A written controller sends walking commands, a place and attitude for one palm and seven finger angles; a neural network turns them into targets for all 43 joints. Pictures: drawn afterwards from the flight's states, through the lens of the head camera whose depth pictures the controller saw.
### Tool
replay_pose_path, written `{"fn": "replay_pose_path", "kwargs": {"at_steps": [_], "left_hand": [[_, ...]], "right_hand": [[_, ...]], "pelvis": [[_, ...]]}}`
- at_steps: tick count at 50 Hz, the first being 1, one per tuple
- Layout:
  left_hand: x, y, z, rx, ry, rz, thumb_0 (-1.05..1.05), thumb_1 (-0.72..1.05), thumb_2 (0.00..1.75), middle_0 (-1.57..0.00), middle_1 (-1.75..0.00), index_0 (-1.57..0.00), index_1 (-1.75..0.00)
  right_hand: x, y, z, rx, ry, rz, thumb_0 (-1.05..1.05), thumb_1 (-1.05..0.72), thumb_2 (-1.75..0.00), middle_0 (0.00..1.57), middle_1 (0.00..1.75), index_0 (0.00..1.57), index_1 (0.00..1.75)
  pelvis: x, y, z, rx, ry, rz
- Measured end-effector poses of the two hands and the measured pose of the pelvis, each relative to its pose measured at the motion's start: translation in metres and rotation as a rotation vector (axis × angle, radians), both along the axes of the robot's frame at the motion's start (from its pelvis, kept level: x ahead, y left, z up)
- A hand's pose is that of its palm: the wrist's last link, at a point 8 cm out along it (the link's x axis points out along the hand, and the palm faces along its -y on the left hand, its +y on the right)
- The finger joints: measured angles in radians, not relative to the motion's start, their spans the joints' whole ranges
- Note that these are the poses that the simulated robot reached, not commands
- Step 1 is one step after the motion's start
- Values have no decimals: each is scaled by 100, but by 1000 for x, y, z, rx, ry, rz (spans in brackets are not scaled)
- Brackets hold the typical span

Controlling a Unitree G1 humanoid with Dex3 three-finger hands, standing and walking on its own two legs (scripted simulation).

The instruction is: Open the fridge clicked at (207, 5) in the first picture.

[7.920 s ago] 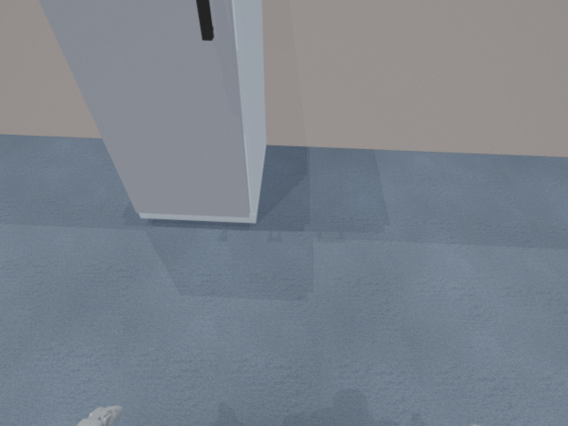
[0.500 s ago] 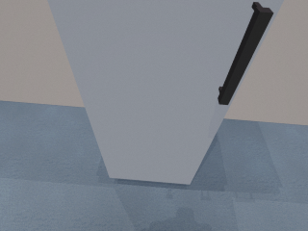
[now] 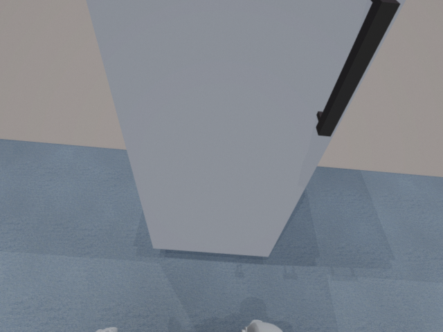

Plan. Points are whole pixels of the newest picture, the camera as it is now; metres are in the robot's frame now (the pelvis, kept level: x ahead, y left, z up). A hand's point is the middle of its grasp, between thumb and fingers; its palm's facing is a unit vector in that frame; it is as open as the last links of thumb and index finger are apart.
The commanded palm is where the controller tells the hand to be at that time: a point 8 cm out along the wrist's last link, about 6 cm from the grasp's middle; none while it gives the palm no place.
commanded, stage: come to a stop and stand still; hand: right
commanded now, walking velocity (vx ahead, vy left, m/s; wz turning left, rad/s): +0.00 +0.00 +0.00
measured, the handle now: (345, 72) +0.51 -0.18 +0.24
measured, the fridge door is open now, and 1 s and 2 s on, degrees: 0 0 0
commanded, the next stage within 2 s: none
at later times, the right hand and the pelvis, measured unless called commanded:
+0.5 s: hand out of the picture -0.13 -0.18 -0.17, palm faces +0.10 +0.97 -0.21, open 7.4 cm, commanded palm none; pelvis -0.11 +0.01 +0.01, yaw -1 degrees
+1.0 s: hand out of the picture -0.20 -0.18 -0.17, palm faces +0.07 +0.99 -0.15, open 7.3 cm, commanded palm none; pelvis -0.20 -0.02 +0.01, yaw -2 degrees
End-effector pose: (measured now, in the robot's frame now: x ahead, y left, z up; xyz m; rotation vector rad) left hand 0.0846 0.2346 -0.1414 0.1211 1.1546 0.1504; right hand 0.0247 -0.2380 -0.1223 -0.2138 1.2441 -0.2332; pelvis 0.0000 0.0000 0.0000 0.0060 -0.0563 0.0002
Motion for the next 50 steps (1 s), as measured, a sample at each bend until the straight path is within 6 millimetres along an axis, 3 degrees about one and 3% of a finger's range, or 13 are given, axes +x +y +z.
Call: {"fn": "replay_pose_path", "kwargs": {"at_steps": [6, 12, 18, 21, 24, 31, 35, 41, 50], "left_hand": [[-41, 5, 10, 24, -15, 12, 1, 92, 90, -20, -29, -20, -30], [-100, 0, 11, 40, 47, -8, 1, 91, 90, -20, -29, -20, -30], [-141, -1, 2, 12, 115, -17, 1, 91, 90, -20, -29, -20, -30], [-156, -1, 7, 4, 130, -9, 1, 91, 90, -20, -29, -20, -30], [-175, -1, 12, 7, 122, 12, 1, 91, 90, -20, -29, -20, -30], [-253, -15, 8, 32, 205, 56, 0, 91, 90, -20, -29, -20, -30], [-292, -30, 6, 4, 272, 62, 1, 91, 90, -20, -29, -20, -30], [-301, -40, -3, -40, 282, 4, 1, 91, 90, -20, -29, -20, -30], [-296, -42, 11, -9, 204, 1, 1, 91, 90, -20, -29, -20, -30]], "right_hand": [[-14, 12, -12, 55, -67, 16, 1, -91, -90, 20, 30, 20, 30], [-33, 16, -17, 93, -81, 13, 1, -91, -90, 20, 30, 20, 30], [-95, 19, -13, 85, -22, -24, 1, -92, -90, 20, 30, 20, 30], [-133, 20, -13, 83, 36, -63, 1, -91, -90, 20, 30, 20, 30], [-156, 17, -15, 83, 83, -70, 1, -91, -90, 20, 30, 20, 30], [-165, -1, -28, 80, 39, -51, 1, -91, -90, 20, 30, 20, 30], [-167, 0, -19, 90, 11, -39, 1, -91, -90, 20, 30, 20, 30], [-188, 3, -12, 80, -31, -48, 1, -92, -90, 20, 30, 20, 30], [-238, 12, -17, 147, 88, -35, 1, -92, -90, 20, 30, 20, 30]], "pelvis": [[-23, 4, -3, 4, -16, -19], [-53, 4, -2, 12, -9, -13], [-81, 7, 0, 8, -19, -19], [-94, 9, 4, -11, -5, -28], [-107, 8, 7, -31, 6, -27], [-143, -2, -2, -41, 20, -15], [-159, -6, 4, -40, 10, -22], [-180, -7, 3, -23, 28, -35], [-201, -15, 10, 17, 34, -39]]}}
